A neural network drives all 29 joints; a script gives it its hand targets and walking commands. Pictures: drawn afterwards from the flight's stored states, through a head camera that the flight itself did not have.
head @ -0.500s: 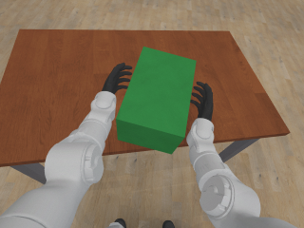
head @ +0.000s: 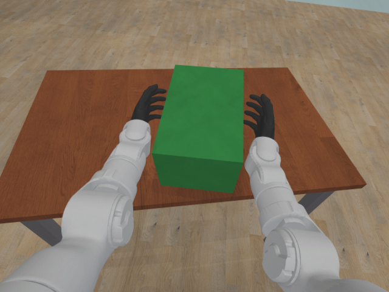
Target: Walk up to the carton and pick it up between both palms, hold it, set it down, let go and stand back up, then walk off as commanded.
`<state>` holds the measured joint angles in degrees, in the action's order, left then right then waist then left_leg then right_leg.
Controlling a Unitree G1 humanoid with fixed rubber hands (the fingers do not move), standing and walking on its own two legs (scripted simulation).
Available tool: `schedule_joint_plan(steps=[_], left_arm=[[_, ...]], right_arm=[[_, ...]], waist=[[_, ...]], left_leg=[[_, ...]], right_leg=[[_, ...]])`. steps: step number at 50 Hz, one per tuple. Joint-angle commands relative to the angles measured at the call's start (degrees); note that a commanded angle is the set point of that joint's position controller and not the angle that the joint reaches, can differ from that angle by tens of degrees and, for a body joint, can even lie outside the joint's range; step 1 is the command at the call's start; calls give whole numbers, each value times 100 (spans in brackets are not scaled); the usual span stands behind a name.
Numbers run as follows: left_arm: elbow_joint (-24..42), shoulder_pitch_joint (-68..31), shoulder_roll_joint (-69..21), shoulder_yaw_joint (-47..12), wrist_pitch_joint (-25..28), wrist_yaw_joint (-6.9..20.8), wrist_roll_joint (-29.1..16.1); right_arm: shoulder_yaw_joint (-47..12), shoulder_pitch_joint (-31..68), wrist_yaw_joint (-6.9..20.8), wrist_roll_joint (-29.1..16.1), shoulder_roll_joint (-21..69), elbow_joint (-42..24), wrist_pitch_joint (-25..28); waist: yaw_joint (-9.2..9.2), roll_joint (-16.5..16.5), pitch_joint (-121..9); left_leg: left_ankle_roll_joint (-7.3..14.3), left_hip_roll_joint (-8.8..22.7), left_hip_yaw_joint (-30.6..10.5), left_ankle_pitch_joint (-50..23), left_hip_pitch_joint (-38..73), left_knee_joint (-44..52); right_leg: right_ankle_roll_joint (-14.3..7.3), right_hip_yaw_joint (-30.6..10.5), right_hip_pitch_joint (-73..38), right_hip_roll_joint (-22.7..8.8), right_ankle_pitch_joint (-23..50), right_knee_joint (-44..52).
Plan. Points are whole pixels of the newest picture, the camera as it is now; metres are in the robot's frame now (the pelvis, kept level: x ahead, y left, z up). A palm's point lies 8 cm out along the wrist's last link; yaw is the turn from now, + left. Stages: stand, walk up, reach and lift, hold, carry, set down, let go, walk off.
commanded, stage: reach and lift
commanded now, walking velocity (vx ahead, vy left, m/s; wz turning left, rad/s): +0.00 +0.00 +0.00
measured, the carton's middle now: (202, 126) +0.47 -0.02 +0.06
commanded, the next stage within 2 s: hold in 1.42 s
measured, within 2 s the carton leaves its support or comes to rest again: neither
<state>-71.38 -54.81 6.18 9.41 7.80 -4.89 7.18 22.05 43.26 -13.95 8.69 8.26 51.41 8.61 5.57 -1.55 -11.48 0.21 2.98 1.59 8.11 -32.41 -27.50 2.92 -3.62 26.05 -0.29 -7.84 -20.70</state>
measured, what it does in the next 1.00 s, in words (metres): stands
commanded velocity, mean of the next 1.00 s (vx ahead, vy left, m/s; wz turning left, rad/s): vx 0.00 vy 0.00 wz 0.00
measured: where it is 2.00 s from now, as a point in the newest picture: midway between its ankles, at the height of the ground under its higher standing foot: outside the picture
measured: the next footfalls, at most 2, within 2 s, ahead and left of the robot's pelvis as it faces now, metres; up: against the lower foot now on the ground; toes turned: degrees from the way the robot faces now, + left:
none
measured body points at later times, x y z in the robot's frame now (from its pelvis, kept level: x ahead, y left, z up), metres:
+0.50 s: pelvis -0.01 -0.01 +0.01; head -0.05 +0.01 +0.45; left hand +0.42 +0.10 +0.16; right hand +0.38 -0.16 +0.17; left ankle +0.05 +0.11 -0.74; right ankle +0.02 -0.17 -0.74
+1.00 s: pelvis -0.01 -0.02 +0.01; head -0.05 +0.01 +0.45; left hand +0.40 +0.11 +0.16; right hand +0.39 -0.15 +0.18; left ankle +0.05 +0.11 -0.74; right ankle +0.02 -0.17 -0.74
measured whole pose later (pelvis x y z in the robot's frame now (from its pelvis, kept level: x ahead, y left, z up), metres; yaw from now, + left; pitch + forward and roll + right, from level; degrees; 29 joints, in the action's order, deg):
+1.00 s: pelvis -0.01 -0.02 +0.01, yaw +1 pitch +1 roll -1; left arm -37.3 -43.1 -2.5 18.8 -24.6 -3.6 19.5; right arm 12.2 45.9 -10.9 0.3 3.5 47.2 -8.0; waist 4.4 -1.6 -7.8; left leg -0.8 3.0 1.6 6.3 -17.8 -22.8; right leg 2.9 -3.5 13.6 -0.3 -8.5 -20.7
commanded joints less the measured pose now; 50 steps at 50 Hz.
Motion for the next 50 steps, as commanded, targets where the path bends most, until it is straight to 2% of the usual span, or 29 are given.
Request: schedule_joint_plan(steps=[1, 4, 6, 7, 9, 10, 11, 13, 14, 15, 16, 18, 19, 21, 22, 24, 28, 29, 30, 33, 36, 39, 41, 43, 45, 46, 47, 48, 50], left_arm=[[2242, -3620, -4372, -977, 4, 902, 367], [2262, -3829, -4230, -782, -348, 971, 366], [2259, -3802, -4130, -593, -580, 984, 448], [2109, -3951, -4019, -453, -626, 1042, 490], [2215, -3339, -4124, -405, -886, 1075, 570], [2312, -3790, -4044, -354, -877, 1103, 549], [2371, -3483, -4125, -311, -992, 1086, 629], [2072, -3397, -3957, -121, -1205, 1162, 755], [2216, -3245, -4062, -132, -1281, 1152, 732], [2053, -3224, -3993, 19, -1350, 1181, 843], [2433, -3317, -4085, -60, -1384, 1164, 789], [2176, -3290, -4070, 10, -1531, 1156, 861], [2561, -3456, -4141, -20, -1554, 1115, 891], [2552, -3359, -4180, -72, -1640, 1059, 873], [2421, -3379, -4190, -29, -1669, 1075, 907], [2379, -2977, -4157, 90, -1800, 1054, 1004], [3070, -3031, -4301, -217, -1882, 960, 857], [3128, -3220, -4289, -198, -1886, 921, 890], [3045, -3023, -4310, -257, -2001, 936, 873], [3315, -2947, -4378, -438, -2163, 925, 855], [4163, -3171, -4461, -886, -2193, 867, 639], [4711, -3414, -4478, -1277, -2292, 785, 510], [4861, -3205, -4576, -1400, -2410, 735, 444], [4936, -3249, -4545, -1412, -2509, 728, 456], [4483, -2588, -4475, -1156, -2761, 781, 667], [4503, -2644, -4455, -1106, -2806, 803, 701], [4428, -2554, -4402, -986, -2881, 836, 796], [4569, -2815, -4413, -974, -2855, 833, 762], [5090, -3150, -4545, -1236, -2816, 742, 556]], right_arm=[[-3057, 3739, 1072, -500, 3495, -632, -289], [-2844, 4020, 1013, -528, 3445, -671, -530], [-2746, 4120, 1017, -620, 3424, -699, -607], [-2568, 4314, 1003, -525, 3431, -773, -627], [-2786, 3888, 1021, -698, 3366, -760, -755], [-2584, 4173, 1006, -639, 3343, -764, -777], [-2788, 4182, 1037, -705, 3382, -965, -796], [-2500, 4223, 1030, -616, 3186, -748, -858], [-2648, 4224, 1053, -714, 3192, -966, -873], [-2495, 4249, 1061, -659, 3132, -752, -891], [-2624, 4266, 1093, -677, 3177, -945, -866], [-2413, 4337, 1143, -687, 2984, -813, -924], [-2409, 4328, 1174, -681, 3005, -686, -904], [-2502, 4479, 1230, -675, 2949, -979, -870], [-2361, 4588, 1240, -598, 2898, -849, -886], [-2465, 4386, 1278, -752, 2849, -804, -921], [-2830, 4351, 1295, -857, 2974, -1049, -917], [-2907, 4360, 1343, -936, 2985, -881, -967], [-2798, 4360, 1319, -939, 2986, -891, -964], [-3012, 4256, 1278, -1089, 3033, -1137, -1074], [-3231, 3936, 1238, -1250, 2979, -1231, -1128], [-3474, 3942, 1227, -1415, 3023, -1322, -1212], [-3536, 3910, 1244, -1507, 2970, -1504, -1248], [-3510, 3989, 1220, -1512, 2849, -1617, -1321], [-3415, 3779, 1204, -1598, 2706, -1333, -1441], [-3168, 3746, 1207, -1478, 2593, -1225, -1468], [-3048, 3740, 1215, -1399, 2567, -1215, -1483], [-3049, 3949, 1261, -1429, 2574, -1203, -1477], [-3193, 4017, 1279, -1530, 2672, -1366, -1457]], waist=[[-798, 819, -3249], [-674, 665, -2993], [-744, 695, -2815], [-643, 577, -2717], [-682, 557, -2484], [-619, 499, -2405], [-760, 483, -2319], [-675, 402, -1901], [-729, 292, -2079], [-767, 338, -1700], [-739, 335, -1862], [-744, 277, -1676], [-743, 421, -1673], [-843, 450, -1800], [-763, 362, -1654], [-881, 303, -1490], [-882, 209, -1877], [-1035, 241, -1733], [-1010, 378, -1674], [-939, 185, -1581], [-770, 271, -1981], [-784, 419, -2123], [-799, 451, -2155], [-678, 298, -2059], [-801, 274, -1534], [-646, 293, -1340], [-630, 270, -1074], [-643, 182, -1241], [-588, 331, -1788]], left_leg=[[-291, -307, 256, -1917, 3785, 376], [-236, -357, 250, -1693, 3721, 437], [-243, -386, 274, -1656, 3850, 469], [-194, -407, 272, -1555, 3696, 491], [-193, -407, 314, -1642, 3803, 575], [-184, -443, 266, -1443, 3829, 568], [-179, -428, 287, -1628, 3943, 581], [-110, -449, 314, -1272, 3798, 682], [-86, -478, 320, -1431, 3838, 659], [-57, -457, 332, -1210, 3826, 773], [-98, -429, 313, -1396, 4010, 757], [-95, -426, 296, -848, 3946, 812], [-110, -424, 319, -886, 4000, 850], [-98, -415, 307, -877, 4060, 854], [-89, -397, 254, -696, 3994, 899], [-40, -412, 327, -659, 3917, 960], [-64, -399, 323, -1052, 4190, 894], [-58, -389, 321, -871, 4112, 917], [-38, -422, 358, -743, 4028, 952], [-32, -409, 306, -793, 4093, 914], [-140, -401, 214, -1482, 4485, 749], [-223, -405, 115, -1491, 4540, 661], [-242, -390, 95, -1385, 4523, 675], [-209, -380, 41, -1276, 4523, 717], [-113, -420, 121, -947, 4278, 874], [-137, -370, 95, -605, 4221, 950], [-120, -376, 139, -520, 4062, 1040], [-76, -386, 112, -253, 3984, 1046], [-155, -376, 98, -739, 4235, 906]], right_leg=[[-200, 610, -1670, 291, 1113, 200], [-137, 682, -1639, 304, 920, 300], [-128, 701, -1621, 323, 777, 332], [-77, 716, -1647, 309, 791, 354], [-65, 706, -2103, 289, 1131, 317], [-49, 748, -1858, 316, 777, 370], [-36, 733, -1999, 333, 852, 344], [-52, 767, -1863, 322, 557, 463], [-26, 739, -2064, 335, 765, 426], [-49, 764, -1959, 351, 403, 504], [-37, 799, -1960, 388, 486, 495], [-80, 853, -1732, 398, -113, 548], [-86, 854, -1748, 387, -114, 550], [-123, 892, -1690, 432, -185, 551], [-122, 912, -1647, 431, -339, 577], [-137, 898, -1776, 416, -336, 654], [-70, 949, -1918, 450, 20, 595], [-103, 914, -1810, 455, -282, 591], [-92, 905, -1821, 411, -273, 626], [-87, 882, -1899, 430, -242, 660], [-64, 933, -1948, 491, 323, 546], [-77, 960, -1735, 524, 183, 553], [-112, 970, -1698, 518, 66, 601], [-91, 940, -1706, 534, -5, 594], [-102, 920, -1777, 483, -210, 717], [-132, 944, -1673, 479, -441, 714], [-121, 964, -1756, 463, -480, 727], [-132, 931, -1807, 456, -662, 717], [-129, 955, -1812, 500, -256, 612]])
